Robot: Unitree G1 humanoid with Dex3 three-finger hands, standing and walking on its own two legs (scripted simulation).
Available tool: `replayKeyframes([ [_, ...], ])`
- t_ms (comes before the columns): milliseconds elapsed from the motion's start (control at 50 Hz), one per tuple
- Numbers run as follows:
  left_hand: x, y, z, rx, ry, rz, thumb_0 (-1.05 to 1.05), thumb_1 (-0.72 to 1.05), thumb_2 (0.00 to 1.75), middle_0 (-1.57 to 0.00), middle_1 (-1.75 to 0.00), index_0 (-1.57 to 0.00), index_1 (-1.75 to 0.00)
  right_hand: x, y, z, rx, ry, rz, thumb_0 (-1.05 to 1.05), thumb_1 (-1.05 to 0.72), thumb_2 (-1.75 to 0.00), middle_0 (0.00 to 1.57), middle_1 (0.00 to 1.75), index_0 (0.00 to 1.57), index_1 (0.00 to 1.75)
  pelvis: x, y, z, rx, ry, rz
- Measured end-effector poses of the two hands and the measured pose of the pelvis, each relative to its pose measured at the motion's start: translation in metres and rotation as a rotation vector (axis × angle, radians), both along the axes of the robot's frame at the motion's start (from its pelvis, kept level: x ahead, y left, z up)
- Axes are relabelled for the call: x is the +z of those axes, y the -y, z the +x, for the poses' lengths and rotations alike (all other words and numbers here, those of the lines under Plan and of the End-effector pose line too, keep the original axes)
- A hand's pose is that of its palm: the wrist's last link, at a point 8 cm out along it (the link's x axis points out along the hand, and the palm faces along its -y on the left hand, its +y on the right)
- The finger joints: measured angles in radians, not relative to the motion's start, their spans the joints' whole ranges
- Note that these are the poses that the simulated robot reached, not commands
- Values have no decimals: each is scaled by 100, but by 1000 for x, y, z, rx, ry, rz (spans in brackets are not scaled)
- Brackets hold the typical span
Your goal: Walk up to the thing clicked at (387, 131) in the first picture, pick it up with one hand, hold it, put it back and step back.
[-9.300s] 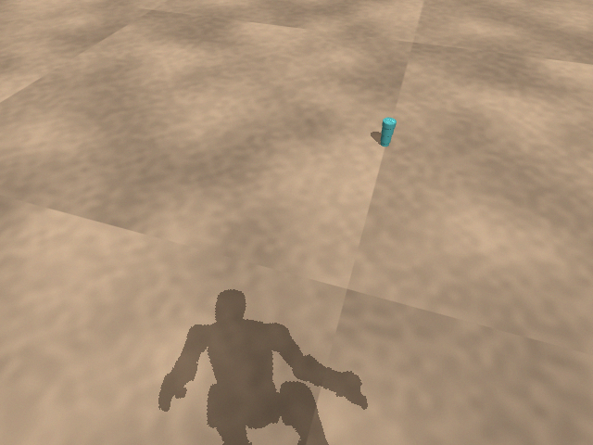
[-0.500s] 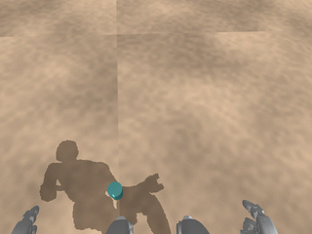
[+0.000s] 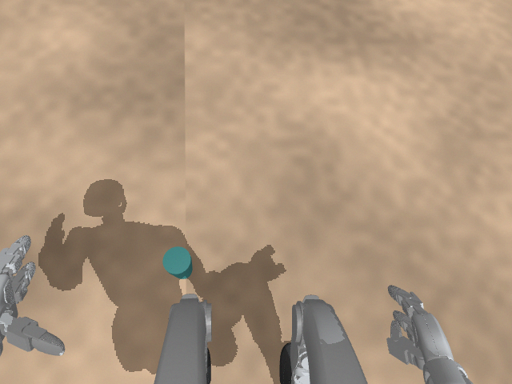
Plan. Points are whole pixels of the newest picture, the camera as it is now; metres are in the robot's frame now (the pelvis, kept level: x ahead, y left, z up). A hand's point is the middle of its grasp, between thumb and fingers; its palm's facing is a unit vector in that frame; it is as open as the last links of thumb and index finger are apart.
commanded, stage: go down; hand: left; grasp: from the side
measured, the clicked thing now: (180, 265) +0.39 +0.19 -0.49
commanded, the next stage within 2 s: approach in 1.90 s
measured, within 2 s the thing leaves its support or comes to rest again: neither
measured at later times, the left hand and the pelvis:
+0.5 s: hand (45, 277) +0.30 +0.36 -0.14, palm faces +0.11 -0.97 -0.20, open 17.1 cm; pelvis -0.03 +0.00 -0.09, yaw -2 degrees
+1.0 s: hand (46, 270) +0.32 +0.37 -0.16, palm faces +0.10 -0.98 -0.17, open 17.1 cm; pelvis -0.04 +0.00 -0.15, yaw -3 degrees
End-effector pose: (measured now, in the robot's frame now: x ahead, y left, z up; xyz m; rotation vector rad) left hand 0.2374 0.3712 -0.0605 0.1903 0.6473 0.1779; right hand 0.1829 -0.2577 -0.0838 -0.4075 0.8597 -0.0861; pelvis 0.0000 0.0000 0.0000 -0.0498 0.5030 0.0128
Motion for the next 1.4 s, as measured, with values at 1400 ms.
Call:
replayKeyframes([
  [1400,-101,-57,65,-81,364,-33,-1,-51,12,-4,-10,-3,-10,-176,23,-99,-5,-243,-83,1,-91,-90,20,30,20,30,-166,-1,-46,-38,-50,-39],
])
